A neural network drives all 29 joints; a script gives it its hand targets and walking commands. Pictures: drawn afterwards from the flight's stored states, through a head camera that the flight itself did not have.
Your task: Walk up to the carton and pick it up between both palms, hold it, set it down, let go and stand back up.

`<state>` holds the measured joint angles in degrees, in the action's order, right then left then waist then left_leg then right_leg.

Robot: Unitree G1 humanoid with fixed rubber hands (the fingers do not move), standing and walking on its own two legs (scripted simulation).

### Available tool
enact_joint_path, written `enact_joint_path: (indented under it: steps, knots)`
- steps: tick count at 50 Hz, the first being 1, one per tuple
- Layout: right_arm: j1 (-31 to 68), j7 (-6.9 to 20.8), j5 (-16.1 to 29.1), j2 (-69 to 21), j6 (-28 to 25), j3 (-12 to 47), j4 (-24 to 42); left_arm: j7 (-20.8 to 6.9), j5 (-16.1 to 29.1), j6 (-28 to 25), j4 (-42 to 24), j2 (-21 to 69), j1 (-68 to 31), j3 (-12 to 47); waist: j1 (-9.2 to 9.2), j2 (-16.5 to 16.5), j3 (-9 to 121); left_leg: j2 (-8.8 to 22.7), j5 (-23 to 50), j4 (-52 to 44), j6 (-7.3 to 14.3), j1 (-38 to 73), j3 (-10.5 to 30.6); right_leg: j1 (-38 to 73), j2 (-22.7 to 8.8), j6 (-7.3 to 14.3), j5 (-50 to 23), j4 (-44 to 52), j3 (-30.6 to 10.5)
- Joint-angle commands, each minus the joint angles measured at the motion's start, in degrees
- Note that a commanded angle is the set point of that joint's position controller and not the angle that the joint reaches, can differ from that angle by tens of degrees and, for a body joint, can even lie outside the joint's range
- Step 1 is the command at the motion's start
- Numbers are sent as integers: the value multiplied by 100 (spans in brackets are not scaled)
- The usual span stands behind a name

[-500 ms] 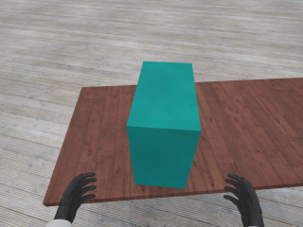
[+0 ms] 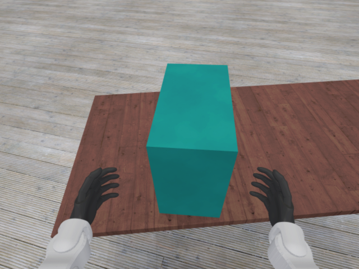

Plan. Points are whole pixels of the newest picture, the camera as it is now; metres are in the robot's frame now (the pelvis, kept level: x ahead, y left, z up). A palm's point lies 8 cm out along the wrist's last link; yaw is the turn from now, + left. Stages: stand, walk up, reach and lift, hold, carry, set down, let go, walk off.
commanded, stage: reach and lift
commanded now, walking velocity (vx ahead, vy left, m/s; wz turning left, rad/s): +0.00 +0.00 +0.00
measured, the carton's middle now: (193, 139) +0.45 +0.00 +0.04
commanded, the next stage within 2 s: none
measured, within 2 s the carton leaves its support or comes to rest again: neither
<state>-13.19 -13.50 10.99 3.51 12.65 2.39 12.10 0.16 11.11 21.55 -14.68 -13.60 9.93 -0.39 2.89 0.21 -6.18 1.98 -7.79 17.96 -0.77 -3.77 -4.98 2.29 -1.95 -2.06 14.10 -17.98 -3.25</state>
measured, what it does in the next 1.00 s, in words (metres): stands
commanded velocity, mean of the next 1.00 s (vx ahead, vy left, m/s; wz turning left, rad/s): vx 0.00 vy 0.00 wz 0.00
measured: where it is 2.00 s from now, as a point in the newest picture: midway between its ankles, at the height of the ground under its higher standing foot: outside the picture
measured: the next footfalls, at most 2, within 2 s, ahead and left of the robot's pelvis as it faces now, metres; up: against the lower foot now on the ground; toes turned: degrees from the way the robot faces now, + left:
none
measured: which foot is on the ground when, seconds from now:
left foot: down 0.00-1.00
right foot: down 0.00-1.00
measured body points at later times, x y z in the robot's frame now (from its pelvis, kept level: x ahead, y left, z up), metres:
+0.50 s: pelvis +0.01 -0.01 +0.00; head +0.02 -0.01 +0.45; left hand +0.30 +0.19 +0.12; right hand +0.31 -0.17 +0.10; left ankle +0.03 +0.13 -0.75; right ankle -0.04 -0.14 -0.75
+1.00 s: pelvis -0.01 +0.00 +0.00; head +0.02 +0.01 +0.45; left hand +0.39 +0.18 +0.17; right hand +0.37 -0.18 +0.16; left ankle +0.03 +0.13 -0.75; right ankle -0.04 -0.14 -0.75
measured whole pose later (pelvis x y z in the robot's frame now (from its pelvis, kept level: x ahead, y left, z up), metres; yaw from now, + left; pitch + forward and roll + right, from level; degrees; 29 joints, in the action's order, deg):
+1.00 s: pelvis -0.01 +0.00 +0.00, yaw +0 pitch -1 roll +0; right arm 29.6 -19.5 23.4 11.4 26.0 2.0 -6.0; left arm 0.3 8.9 42.9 0.1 -17.6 -31.7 -7.6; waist -3.7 -2.0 -4.3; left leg 2.8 -5.9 17.8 -1.1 -10.8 -3.6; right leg -4.3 -0.9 -1.9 11.9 -17.3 -2.5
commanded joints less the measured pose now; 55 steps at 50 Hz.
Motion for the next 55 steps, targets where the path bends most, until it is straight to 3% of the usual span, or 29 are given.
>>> enact_joint_path:
  steps: [1,4,5,7,8,10,11,13,14,17,18,20,21,22,23,30,31,32,35,37,40,41,43,44,45,48,50,54,55]
  knots:
    - [843,-105,139,318,-161,13,1077,-77,-28,53,-1234,-540,-838,-451,-53,-13,1049,-111,1453,-26,-125,1216,38,-877,343,48,-1571,448,199]
    - [1120,-238,187,313,-40,103,1069,-178,9,244,-997,-567,-986,-555,-53,-69,1038,-169,1533,-12,-106,1256,11,-816,331,-32,-1919,434,207]
    - [1479,-265,167,418,45,-10,1027,-164,49,323,-1087,-619,-1410,-539,-151,-3,994,-161,1427,-21,-142,1134,21,-842,324,-33,-1897,407,231]
    - [1449,-308,288,373,130,80,1014,-153,-5,467,-1175,-569,-1330,-626,-56,72,933,-193,1383,-42,-110,1249,-19,-838,311,-55,-1881,434,191]
    - [1674,-312,330,429,183,19,1036,-133,0,505,-1302,-564,-1634,-570,-162,233,1114,-194,1433,21,-171,1176,15,-803,335,-21,-1915,380,221]
    - [1613,-358,391,418,300,87,852,-157,-29,666,-1195,-552,-1493,-689,-105,126,949,-172,1407,-28,-124,1260,0,-870,333,-46,-1920,417,190]
    - [1801,-408,419,443,296,77,1129,-188,74,713,-1274,-597,-1629,-680,-213,16,1099,-197,1506,8,-124,1306,1,-795,272,-133,-2454,362,178]
    - [2030,-490,427,505,406,155,945,-264,-7,876,-960,-631,-1884,-819,-210,-66,1138,-225,1417,-21,-101,1341,32,-788,271,-222,-2598,329,194]
    - [2064,-507,508,441,430,196,994,-240,-54,922,-1213,-584,-1968,-766,-217,128,1199,-233,1454,-27,-124,1339,18,-774,271,-215,-2643,336,156]
    - [2602,-588,588,605,564,52,1004,-252,-77,1114,-1177,-706,-2444,-847,-283,53,1415,-237,1428,-6,-109,1344,37,-687,292,-223,-2655,286,220]
    - [2538,-614,605,628,551,85,1042,-273,-97,1168,-1210,-710,-2366,-966,-177,24,1494,-234,1471,-11,-98,1377,37,-656,289,-243,-2838,286,179]
    - [2838,-599,628,613,598,35,961,-225,-26,1253,-1325,-672,-2601,-869,-290,199,1491,-208,1465,-20,-128,1340,41,-785,327,-216,-2793,275,207]
    - [2421,-651,675,486,598,200,856,-280,-155,1322,-1153,-587,-2256,-988,-225,58,1420,-227,1484,-34,-91,1449,55,-655,284,-261,-3011,308,169]
    - [3103,-669,684,697,750,-83,751,-256,-49,1394,-1094,-757,-2988,-890,-377,141,1473,-239,1192,-58,-102,1301,81,-746,272,-250,-2701,328,218]
    - [3096,-681,677,649,802,-12,579,-272,-176,1491,-723,-745,-2975,-1032,-283,113,1259,-221,922,-168,-32,1177,41,-761,253,-251,-2509,334,209]
    - [4059,-718,852,906,817,-93,712,-228,-158,1627,-810,-959,-3919,-1099,-391,-54,2116,-222,1081,-102,3,1230,80,-491,329,-315,-2849,175,232]
    - [4009,-706,983,843,829,53,646,-215,-214,1697,-768,-907,-3806,-1113,-314,45,2054,-223,1290,-98,-12,1228,67,-533,353,-304,-2933,161,223]
    - [3972,-722,908,876,862,-64,410,-218,-200,1739,-708,-860,-3911,-1099,-444,-11,1981,-228,1214,-83,-51,1244,72,-531,352,-305,-2952,192,226]
    - [4559,-716,943,1054,906,-205,370,-187,-135,1798,-659,-948,-4471,-1015,-497,94,2233,-211,1293,-80,-59,1289,104,-599,394,-302,-2988,152,306]
    - [4759,-682,946,1078,1017,-222,-255,-131,-325,1901,-27,-919,-4726,-1068,-497,31,1912,-161,978,-178,-26,1194,108,-756,425,-184,-2261,312,285]
    - [5492,-654,1051,1149,1109,-291,-325,-94,-176,1886,199,-1006,-5480,-946,-635,7,2146,-184,692,-163,13,967,139,-808,424,-185,-1993,313,252]
    - [5649,-623,1172,1174,1067,-270,-32,-41,-139,1870,-139,-1138,-5563,-1018,-556,125,2666,-189,913,-81,12,1066,158,-702,397,-192,-2219,225,244]
    - [5915,-626,1166,1252,1087,-289,-378,13,-211,1912,198,-1192,-5976,-943,-609,300,2862,-209,971,-10,-17,1104,167,-710,421,-188,-2219,193,274]
    - [5727,-584,1222,1229,1113,-181,-578,29,-309,1945,76,-1082,-5813,-961,-617,298,2924,-189,1284,26,-69,1297,162,-672,445,-209,-2497,198,313]
    - [6352,-597,1220,1370,1119,-305,-588,27,-195,1940,493,-1209,-6357,-995,-636,211,3001,-197,1115,60,-78,1210,146,-864,432,-227,-2361,188,308]
    - [6502,-589,1233,1481,1225,-351,-1267,38,-218,1986,951,-1139,-6543,-900,-709,228,2710,-179,937,7,-106,1089,173,-1031,471,-189,-2156,245,325]
    - [6612,-593,1336,1478,1217,-270,-1189,79,-286,2020,820,-1200,-6575,-1004,-574,299,3154,-216,1247,115,-123,1180,145,-838,457,-184,-2396,195,297]
    - [7344,-547,1460,1553,1191,-306,-1709,138,-302,1996,1149,-1189,-7284,-882,-701,518,3344,-201,1405,217,-228,1350,169,-1076,536,-138,-2247,230,414]
    - [7649,-538,1428,1636,1180,-312,-1657,170,-225,1961,1236,-1337,-7558,-912,-654,383,3307,-208,1235,196,-196,1238,147,-1186,514,-182,-2170,220,414]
